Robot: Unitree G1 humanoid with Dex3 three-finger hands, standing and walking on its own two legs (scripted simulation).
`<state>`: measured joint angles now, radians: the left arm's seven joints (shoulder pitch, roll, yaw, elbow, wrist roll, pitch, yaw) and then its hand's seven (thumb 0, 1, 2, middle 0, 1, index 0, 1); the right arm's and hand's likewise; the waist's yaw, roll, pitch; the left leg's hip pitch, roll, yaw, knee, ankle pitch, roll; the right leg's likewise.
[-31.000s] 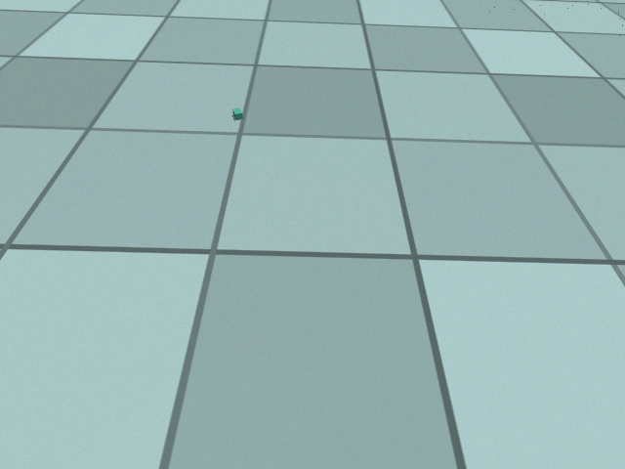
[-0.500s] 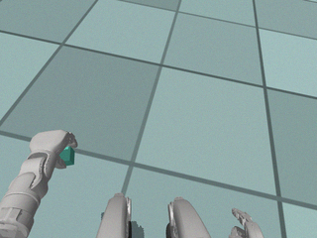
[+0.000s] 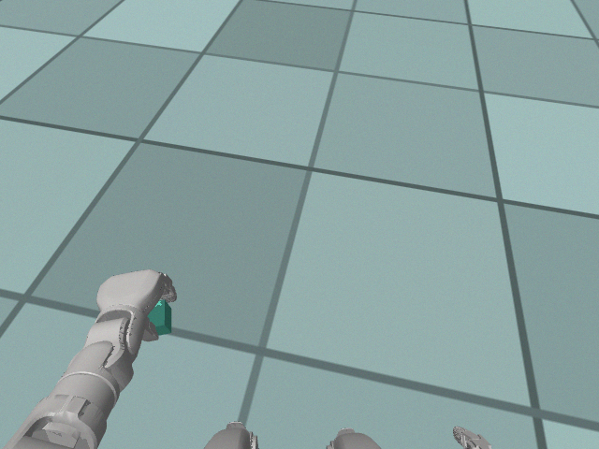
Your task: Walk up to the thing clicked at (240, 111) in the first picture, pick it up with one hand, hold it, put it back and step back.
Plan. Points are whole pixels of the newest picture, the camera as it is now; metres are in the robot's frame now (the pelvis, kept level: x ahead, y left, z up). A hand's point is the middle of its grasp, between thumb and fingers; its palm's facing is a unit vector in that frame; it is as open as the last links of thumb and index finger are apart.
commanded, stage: lift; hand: left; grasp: from above
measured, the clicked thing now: (148, 320) +0.34 +0.24 -0.12
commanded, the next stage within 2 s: hold in 0.06 s
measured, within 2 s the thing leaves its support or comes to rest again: neither
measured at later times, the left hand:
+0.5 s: hand (136, 296) +0.34 +0.23 -0.02, palm faces -0.42 -0.08 -0.90, open 7.2 cm
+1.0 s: hand (132, 299) +0.32 +0.22 +0.00, palm faces -0.42 -0.07 -0.90, open 7.2 cm
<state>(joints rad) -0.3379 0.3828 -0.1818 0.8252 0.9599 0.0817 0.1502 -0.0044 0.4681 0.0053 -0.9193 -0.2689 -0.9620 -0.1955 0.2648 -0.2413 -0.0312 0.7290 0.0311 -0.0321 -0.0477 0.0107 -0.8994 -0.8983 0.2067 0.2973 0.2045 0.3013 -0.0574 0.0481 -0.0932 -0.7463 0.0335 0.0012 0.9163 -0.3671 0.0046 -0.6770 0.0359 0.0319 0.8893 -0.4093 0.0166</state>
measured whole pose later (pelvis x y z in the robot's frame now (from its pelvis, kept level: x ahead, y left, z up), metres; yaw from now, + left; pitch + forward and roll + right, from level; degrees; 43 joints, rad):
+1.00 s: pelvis +0.02 +0.00 +0.04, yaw +0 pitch +3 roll +0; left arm -0.26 0.38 -0.24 0.66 0.97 0.09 0.01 0.00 0.46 0.02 -0.93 -0.26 -0.97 -0.19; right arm 0.22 -0.26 -0.03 0.67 0.06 0.04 -0.04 0.01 -0.89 -0.89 0.21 0.30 0.20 0.30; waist 0.00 0.05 -0.04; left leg -0.36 0.01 0.03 0.57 -0.25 0.00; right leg -0.31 0.01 0.06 0.57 -0.30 0.01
